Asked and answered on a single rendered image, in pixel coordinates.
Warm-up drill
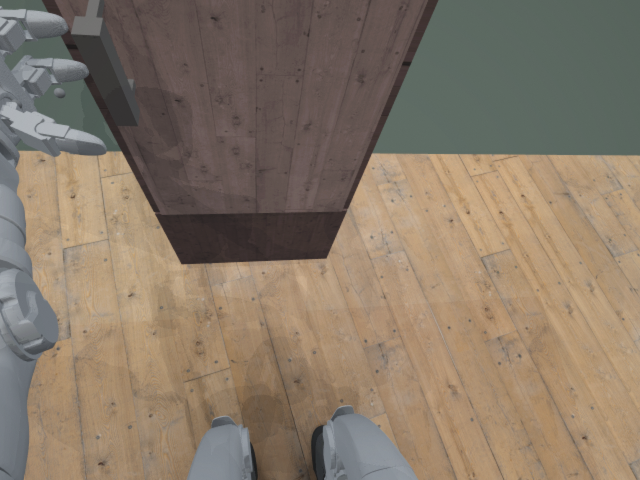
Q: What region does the robot right shin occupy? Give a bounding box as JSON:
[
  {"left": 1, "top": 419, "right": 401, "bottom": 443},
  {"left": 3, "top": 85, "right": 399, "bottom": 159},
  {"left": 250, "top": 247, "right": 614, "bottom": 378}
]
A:
[{"left": 323, "top": 405, "right": 355, "bottom": 480}]

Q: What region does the handle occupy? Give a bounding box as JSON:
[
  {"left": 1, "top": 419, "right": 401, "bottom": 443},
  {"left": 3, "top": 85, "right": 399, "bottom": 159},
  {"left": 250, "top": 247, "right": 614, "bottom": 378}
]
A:
[{"left": 71, "top": 0, "right": 140, "bottom": 126}]

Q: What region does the left robot forearm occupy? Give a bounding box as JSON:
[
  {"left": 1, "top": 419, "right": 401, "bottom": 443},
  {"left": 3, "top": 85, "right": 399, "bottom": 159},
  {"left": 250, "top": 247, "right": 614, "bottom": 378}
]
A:
[{"left": 0, "top": 130, "right": 33, "bottom": 279}]

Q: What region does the cupboard door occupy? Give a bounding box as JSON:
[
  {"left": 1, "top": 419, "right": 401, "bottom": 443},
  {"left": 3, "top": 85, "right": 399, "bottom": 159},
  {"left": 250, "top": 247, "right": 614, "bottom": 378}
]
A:
[{"left": 55, "top": 0, "right": 428, "bottom": 215}]

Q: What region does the robot right thigh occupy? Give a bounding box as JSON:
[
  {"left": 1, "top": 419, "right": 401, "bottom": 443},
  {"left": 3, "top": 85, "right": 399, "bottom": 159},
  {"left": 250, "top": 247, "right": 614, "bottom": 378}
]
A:
[{"left": 323, "top": 414, "right": 418, "bottom": 480}]

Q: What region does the robot left hand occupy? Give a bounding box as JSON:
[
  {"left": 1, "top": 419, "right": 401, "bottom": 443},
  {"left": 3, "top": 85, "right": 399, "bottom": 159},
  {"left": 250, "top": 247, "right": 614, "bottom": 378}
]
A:
[{"left": 0, "top": 6, "right": 107, "bottom": 157}]

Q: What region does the robot left upper arm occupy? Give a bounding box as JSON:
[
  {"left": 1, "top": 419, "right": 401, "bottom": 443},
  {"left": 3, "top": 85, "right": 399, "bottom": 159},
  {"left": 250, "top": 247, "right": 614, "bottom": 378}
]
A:
[{"left": 0, "top": 267, "right": 59, "bottom": 480}]

